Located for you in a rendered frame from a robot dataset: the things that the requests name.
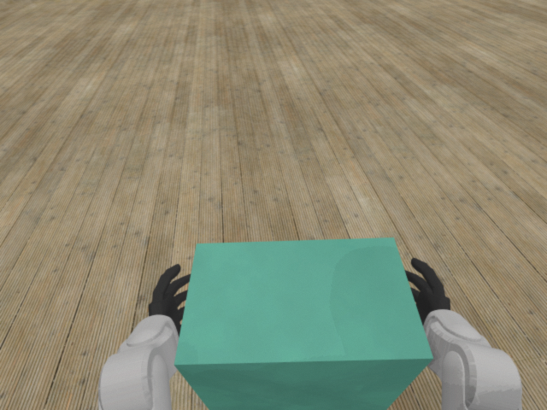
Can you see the carton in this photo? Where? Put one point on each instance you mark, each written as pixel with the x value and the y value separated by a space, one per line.
pixel 300 325

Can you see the robot right hand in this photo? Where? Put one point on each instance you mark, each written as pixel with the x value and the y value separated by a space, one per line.
pixel 431 294

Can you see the left robot forearm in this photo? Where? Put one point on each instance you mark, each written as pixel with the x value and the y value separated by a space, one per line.
pixel 137 377

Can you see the robot left hand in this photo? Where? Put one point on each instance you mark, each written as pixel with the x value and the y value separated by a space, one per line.
pixel 164 302

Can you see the right robot forearm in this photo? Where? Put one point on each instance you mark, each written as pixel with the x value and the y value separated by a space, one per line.
pixel 474 375

